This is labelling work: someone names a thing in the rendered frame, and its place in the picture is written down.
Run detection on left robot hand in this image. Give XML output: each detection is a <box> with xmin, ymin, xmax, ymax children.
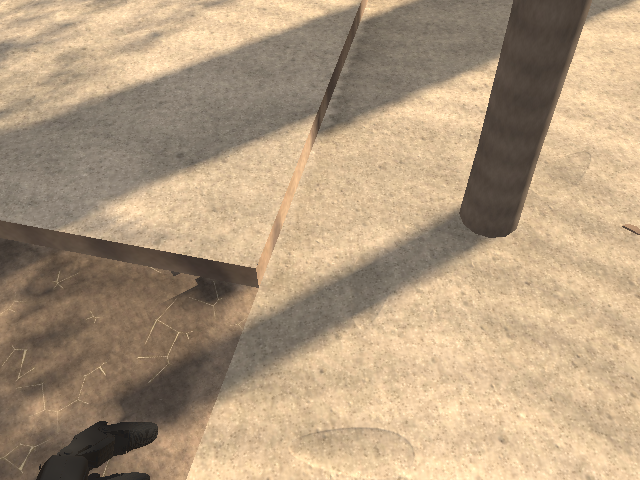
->
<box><xmin>36</xmin><ymin>421</ymin><xmax>158</xmax><ymax>480</ymax></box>

